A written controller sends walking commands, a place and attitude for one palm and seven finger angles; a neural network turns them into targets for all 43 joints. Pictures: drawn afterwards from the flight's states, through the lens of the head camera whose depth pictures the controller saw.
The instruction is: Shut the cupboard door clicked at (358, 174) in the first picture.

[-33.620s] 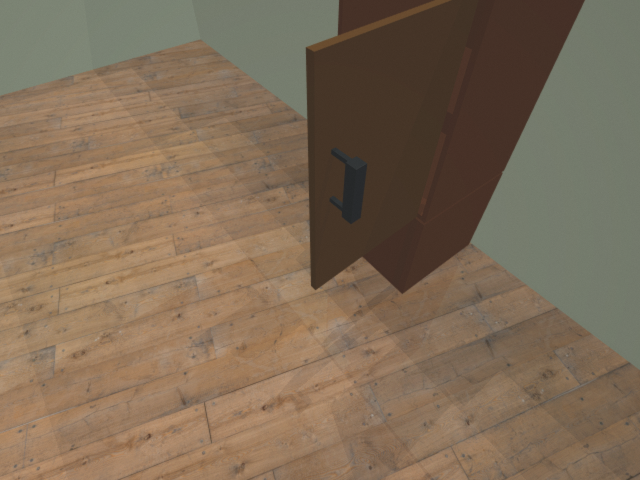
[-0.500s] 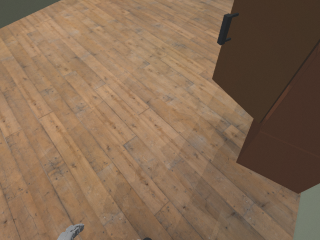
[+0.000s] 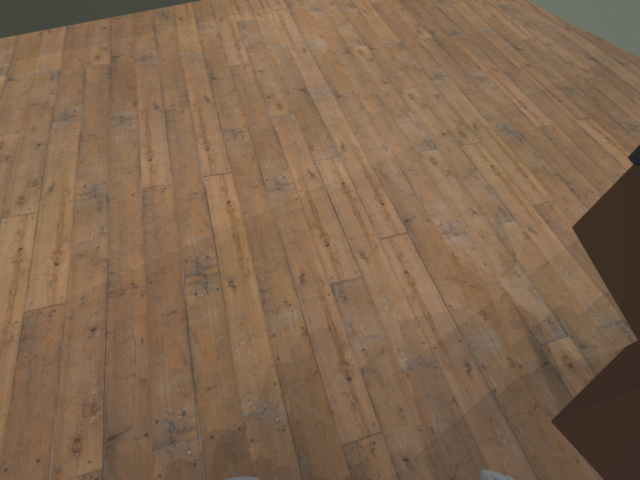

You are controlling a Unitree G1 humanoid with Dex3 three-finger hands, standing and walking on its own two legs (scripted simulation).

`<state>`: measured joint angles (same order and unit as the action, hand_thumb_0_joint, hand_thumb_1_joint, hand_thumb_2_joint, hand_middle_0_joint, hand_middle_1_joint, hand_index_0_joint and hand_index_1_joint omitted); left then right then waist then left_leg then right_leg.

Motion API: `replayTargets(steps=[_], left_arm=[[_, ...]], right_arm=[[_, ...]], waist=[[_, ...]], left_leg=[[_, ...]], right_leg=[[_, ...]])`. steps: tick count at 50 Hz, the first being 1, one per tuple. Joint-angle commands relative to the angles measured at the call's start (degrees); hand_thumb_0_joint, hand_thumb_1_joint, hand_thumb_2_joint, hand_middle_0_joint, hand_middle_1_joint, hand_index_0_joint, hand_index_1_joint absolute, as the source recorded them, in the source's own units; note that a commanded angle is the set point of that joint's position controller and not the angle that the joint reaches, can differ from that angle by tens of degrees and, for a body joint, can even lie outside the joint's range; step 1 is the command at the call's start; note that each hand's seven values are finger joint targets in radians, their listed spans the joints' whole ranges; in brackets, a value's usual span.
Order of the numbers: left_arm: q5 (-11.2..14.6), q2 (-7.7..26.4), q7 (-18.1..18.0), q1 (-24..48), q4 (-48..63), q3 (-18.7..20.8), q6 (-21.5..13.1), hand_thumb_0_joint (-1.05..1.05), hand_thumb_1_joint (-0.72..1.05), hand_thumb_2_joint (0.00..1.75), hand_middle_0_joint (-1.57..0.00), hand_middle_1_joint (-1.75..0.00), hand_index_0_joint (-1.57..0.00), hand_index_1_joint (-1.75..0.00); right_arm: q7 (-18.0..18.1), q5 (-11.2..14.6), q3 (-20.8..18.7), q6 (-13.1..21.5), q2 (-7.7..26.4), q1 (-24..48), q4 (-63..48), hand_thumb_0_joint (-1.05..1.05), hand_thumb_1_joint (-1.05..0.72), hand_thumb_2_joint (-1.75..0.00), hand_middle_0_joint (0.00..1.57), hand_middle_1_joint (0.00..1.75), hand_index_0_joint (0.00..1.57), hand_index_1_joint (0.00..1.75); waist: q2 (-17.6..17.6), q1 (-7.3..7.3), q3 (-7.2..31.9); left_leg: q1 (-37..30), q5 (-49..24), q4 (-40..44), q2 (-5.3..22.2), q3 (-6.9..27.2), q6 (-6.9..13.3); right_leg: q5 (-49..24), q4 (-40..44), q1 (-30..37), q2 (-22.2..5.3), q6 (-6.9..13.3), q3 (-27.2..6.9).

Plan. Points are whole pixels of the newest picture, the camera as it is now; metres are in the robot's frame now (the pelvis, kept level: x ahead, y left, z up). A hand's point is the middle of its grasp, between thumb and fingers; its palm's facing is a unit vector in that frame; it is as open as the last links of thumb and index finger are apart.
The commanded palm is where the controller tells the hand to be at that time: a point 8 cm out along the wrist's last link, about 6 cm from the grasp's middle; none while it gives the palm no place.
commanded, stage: walk to a spot facing it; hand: left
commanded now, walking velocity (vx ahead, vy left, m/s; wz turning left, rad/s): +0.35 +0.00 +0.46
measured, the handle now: out of the picture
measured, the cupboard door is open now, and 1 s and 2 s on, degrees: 61 61 61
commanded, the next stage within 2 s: turn to face it in 0.96 s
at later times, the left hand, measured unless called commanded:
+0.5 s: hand (218, 339) +0.32 +0.19 -0.14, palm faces +0.13 -0.97 -0.22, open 7.4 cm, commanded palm none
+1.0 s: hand (230, 382) +0.26 +0.16 -0.17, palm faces +0.53 -0.84 -0.14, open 7.4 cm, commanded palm none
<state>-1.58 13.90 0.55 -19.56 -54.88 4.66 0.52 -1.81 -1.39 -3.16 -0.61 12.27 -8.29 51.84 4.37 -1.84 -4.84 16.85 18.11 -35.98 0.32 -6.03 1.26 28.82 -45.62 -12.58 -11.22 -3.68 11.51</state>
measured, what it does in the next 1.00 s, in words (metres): walks ahead, turning left: right foot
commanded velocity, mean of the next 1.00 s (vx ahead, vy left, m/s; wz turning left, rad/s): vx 0.29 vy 0.00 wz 0.47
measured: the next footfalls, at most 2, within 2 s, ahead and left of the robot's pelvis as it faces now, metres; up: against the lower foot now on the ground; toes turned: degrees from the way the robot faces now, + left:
right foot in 0.46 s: +0.35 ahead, -0.09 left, +0.00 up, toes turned +4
left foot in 1.02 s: +0.49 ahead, +0.18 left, +0.00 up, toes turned +35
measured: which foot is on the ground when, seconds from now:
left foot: down 0.00-0.46, up 0.48-1.00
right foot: up 0.00-0.44, down 0.46-1.00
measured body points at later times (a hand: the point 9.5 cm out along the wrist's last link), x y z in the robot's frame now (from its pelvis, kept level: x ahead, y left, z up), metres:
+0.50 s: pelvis +0.21 -0.01 -0.01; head +0.25 -0.03 +0.44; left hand +0.31 +0.24 -0.12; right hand +0.16 -0.25 -0.17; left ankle +0.00 +0.09 -0.68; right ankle +0.31 -0.09 -0.72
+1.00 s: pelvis +0.40 +0.05 +0.00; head +0.44 +0.09 +0.45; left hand +0.24 +0.20 -0.15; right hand +0.64 -0.09 -0.13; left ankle +0.46 +0.16 -0.71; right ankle +0.31 -0.09 -0.72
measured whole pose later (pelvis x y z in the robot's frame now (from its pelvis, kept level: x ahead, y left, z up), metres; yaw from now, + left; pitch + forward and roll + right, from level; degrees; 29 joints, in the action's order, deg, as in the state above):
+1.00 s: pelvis +0.40 +0.05 +0.00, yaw +28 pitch +1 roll -1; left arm -1.9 8.2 0.0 -25.7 -59.4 2.3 -3.3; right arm -2.3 -1.5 -2.5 -0.3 11.0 -3.3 52.0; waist 1.6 -2.5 -6.0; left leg 28.8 14.5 -39.8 1.0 -8.5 3.3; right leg 26.8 -27.9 1.7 -6.3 -2.7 22.8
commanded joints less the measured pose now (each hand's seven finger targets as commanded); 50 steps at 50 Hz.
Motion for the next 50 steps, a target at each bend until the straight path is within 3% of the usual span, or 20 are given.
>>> replayTargets(steps=[1,3,6,12,17,19,21,22,23,24,25,27,28,30,36,44,46,48,49,50], left_arm=[[0.0,5.1,-0.3,14.7,11.0,1.2,-1.8,0.0,0.9,0.9,-0.2,-0.3,-0.2,-0.3],[-0.1,4.7,0.5,11.2,8.4,1.3,-1.5,0.0,0.9,0.9,-0.2,-0.3,-0.2,-0.3],[0.0,3.8,0.9,6.9,6.4,0.8,-1.4,0.0,0.9,0.9,-0.2,-0.3,-0.2,-0.3],[0.3,2.7,1.2,13.1,8.2,-0.1,-1.5,0.0,0.9,0.9,-0.2,-0.3,-0.2,-0.3],[0.7,2.6,1.3,17.9,9.7,-0.2,-2.0,0.0,0.9,0.9,-0.2,-0.3,-0.2,-0.3],[0.7,3.6,1.0,13.4,8.9,0.2,-2.3,0.0,0.9,0.9,-0.2,-0.3,-0.2,-0.3],[0.4,5.2,0.7,-0.3,4.5,1.2,-3.1,0.0,0.9,0.9,-0.2,-0.3,-0.2,-0.3],[-0.3,9.3,0.1,-9.6,1.7,2.3,-3.8,0.0,0.9,0.9,-0.2,-0.3,-0.2,-0.3],[-0.5,14.1,-0.4,-14.1,0.6,3.4,-3.7,0.0,0.9,0.9,-0.2,-0.3,-0.2,-0.3],[0.5,12.7,-0.8,-9.0,1.9,2.9,-3.2,0.0,0.9,0.9,-0.2,-0.3,-0.2,-0.3],[0.2,9.6,-0.9,-2.8,2.8,2.5,-3.3,0.0,0.9,0.9,-0.2,-0.3,-0.2,-0.3],[0.1,3.7,-1.3,3.5,4.1,0.7,-3.9,0.0,0.9,0.9,-0.2,-0.3,-0.2,-0.3],[0.1,2.3,-1.2,4.7,4.3,0.1,-4.3,0.0,0.9,0.9,-0.2,-0.3,-0.2,-0.3],[0.0,0.5,-1.1,3.3,3.3,-0.2,-5.0,0.0,0.9,0.9,-0.2,-0.3,-0.2,-0.3],[0.2,-0.3,-1.4,-3.3,0.3,-0.4,-6.2,0.0,0.9,0.9,-0.2,-0.3,-0.2,-0.3],[-0.1,3.1,-1.7,-8.1,-1.5,-0.2,-5.6,0.0,0.9,0.9,-0.2,-0.3,-0.2,-0.3],[-0.1,4.7,-1.6,-7.6,-1.0,0.2,-5.4,0.0,0.9,0.9,-0.2,-0.3,-0.2,-0.3],[0.1,6.9,-1.6,-6.4,-0.2,0.7,-5.1,0.0,0.9,0.9,-0.2,-0.3,-0.2,-0.3],[0.3,7.4,-1.5,-5.8,0.1,0.9,-4.8,0.0,0.9,0.9,-0.2,-0.3,-0.2,-0.3],[0.8,7.9,-1.3,-3.9,1.4,1.1,-4.7,0.0,0.9,0.9,-0.2,-0.3,-0.2,-0.3]], right_arm=[[2.3,-0.4,-2.8,1.3,13.9,-18.1,1.4,0.0,-0.9,-0.9,0.2,0.3,0.2,0.3],[2.9,-0.5,-1.3,2.4,10.3,-11.0,-0.5,0.0,-0.9,-0.9,0.2,0.3,0.2,0.3],[3.2,0.1,-0.7,3.7,9.1,-11.2,0.2,0.0,-0.9,-0.9,0.2,0.3,0.2,0.3],[3.2,0.3,-0.6,4.2,8.0,-14.3,3.2,0.0,-0.9,-0.9,0.2,0.3,0.2,0.3],[3.5,-0.2,-0.5,4.4,7.5,-16.5,5.9,0.0,-0.9,-0.9,0.2,0.3,0.2,0.3],[3.6,-0.2,-0.8,4.4,8.2,-15.2,6.7,0.0,-0.9,-0.9,0.2,0.3,0.2,0.3],[3.6,0.3,-0.9,4.4,8.5,-13.7,7.0,0.0,-0.9,-0.9,0.2,0.3,0.2,0.3],[3.1,1.0,-0.9,4.7,6.7,-14.7,6.6,0.0,-0.9,-0.9,0.2,0.3,0.2,0.3],[3.1,1.8,-0.3,4.9,2.7,-20.6,5.8,0.0,-0.9,-0.9,0.2,0.3,0.2,0.3],[2.9,1.3,-0.7,3.9,3.9,-17.8,5.2,0.0,-0.9,-0.9,0.2,0.3,0.2,0.3],[2.6,0.8,-0.9,3.7,2.9,-17.2,5.8,0.0,-0.9,-0.9,0.2,0.3,0.2,0.3],[2.0,0.1,-0.7,3.2,1.6,-12.6,5.8,0.0,-0.9,-0.9,0.2,0.3,0.2,0.3],[1.6,0.0,-0.6,2.4,0.1,-13.5,6.2,0.0,-0.9,-0.9,0.2,0.3,0.2,0.3],[1.1,-0.2,-0.4,1.3,-1.7,-15.6,6.9,0.0,-0.9,-0.9,0.2,0.3,0.2,0.3],[0.3,-0.1,-0.4,0.5,-1.8,-7.2,3.0,0.0,-0.9,-0.9,0.2,0.3,0.2,0.3],[-1.2,0.0,0.6,1.1,-0.7,6.3,-3.0,0.0,-0.9,-0.9,0.2,0.3,0.2,0.3],[-1.0,-0.2,0.6,1.4,0.2,5.0,-3.3,0.0,-0.9,-0.9,0.2,0.3,0.2,0.3],[-0.4,-0.3,0.1,1.6,2.0,0.6,-2.8,0.0,-0.9,-0.9,0.2,0.3,0.2,0.3],[-0.2,-0.5,-0.5,1.5,4.3,-4.0,-1.9,0.0,-0.9,-0.9,0.2,0.3,0.2,0.3],[0.2,-0.8,-1.6,1.7,7.6,-11.7,-0.7,0.0,-0.9,-0.9,0.2,0.3,0.2,0.3]], waist=[[-15.4,10.2,3.0],[-13.9,5.76,-1.8],[-10.3,3.47,1.7],[-10.2,4.07,-0.3],[-11.6,4.47,-3.1],[-11.1,1.6,-2.2],[-7.6,-4.67,3.6],[1.4,-7.95,10.1],[16.7,-6.66,18.7],[12.8,-4.84,11.7],[12.2,-2.39,7.4],[1.0,0.77,1.5],[-0.4,2.45,1.5],[1.1,3.76,2.6],[1.0,2.77,2.3],[1.7,0.26,-1.3],[2.0,1.22,0.8],[2.6,3.68,4.3],[1.2,6.1,6.5],[-2.3,10.43,11.9]], left_leg=[[-20.0,-5.2,20.7,20.8,29.3,10.6],[-13.9,-12.2,21.7,16.2,22.8,8.1],[-17.3,-26.0,20.7,12.9,16.5,7.8],[-18.9,-28.5,21.9,11.3,14.4,8.4],[-15.5,-30.5,22.5,12.0,15.4,8.5],[-13.9,-36.6,18.7,12.5,15.5,8.4],[-8.0,-39.7,3.5,9.4,13.7,6.2],[1.0,-26.7,-12.9,3.4,9.7,3.8],[10.5,11.9,-32.7,-7.0,8.1,1.8],[13.5,13.1,-41.0,-2.9,11.9,3.0],[16.0,7.7,-45.0,-0.2,11.9,3.0],[14.1,-0.4,-42.3,3.6,11.2,2.0],[12.1,-2.3,-40.5,4.0,10.4,1.6],[12.1,-5.4,-37.9,3.8,8.8,0.8],[22.9,-8.0,-29.6,5.1,5.3,-1.7],[22.5,-5.6,-9.2,4.2,0.1,0.2],[18.2,-3.3,-6.0,1.7,-2.5,1.6],[9.4,-1.6,-3.1,-1.6,-4.8,3.0],[0.5,-4.3,0.5,-3.0,-4.5,3.4],[-14.0,-17.1,4.7,0.1,0.4,5.4]], right_leg=[[1.3,-22.1,-31.3,1.6,1.8,-9.4],[-7.3,-21.2,-28.4,1.9,1.2,-10.6],[-13.0,-18.5,-26.8,3.6,0.1,-9.4],[-21.0,-6.1,-27.8,4.4,0.3,-8.7],[-21.3,4.9,-19.4,6.8,2.9,-7.8],[-18.7,7.0,-11.8,8.5,4.4,-7.6],[-20.8,12.0,7.4,10.1,5.8,-7.3],[-15.1,17.3,22.0,1.4,8.2,-16.7],[-10.7,27.2,29.0,-15.4,12.9,-42.4],[-1.6,33.7,19.4,-16.3,12.7,-46.1],[6.4,35.9,13.7,-15.0,12.1,-43.3],[-3.8,34.8,0.2,-10.5,10.5,-27.1],[-9.1,34.4,-3.2,-8.6,9.4,-19.7],[-16.4,34.7,-3.7,-5.9,7.6,-11.5],[-42.3,32.7,7.7,-6.4,7.2,-3.2],[-52.8,29.1,16.8,-9.4,8.9,1.2],[-62.2,24.6,19.0,-9.9,8.6,3.3],[-72.6,14.8,18.4,-10.3,8.0,4.8],[-69.2,5.8,14.1,-9.0,6.5,6.5],[-56.3,-7.4,4.7,-6.8,4.3,7.4]])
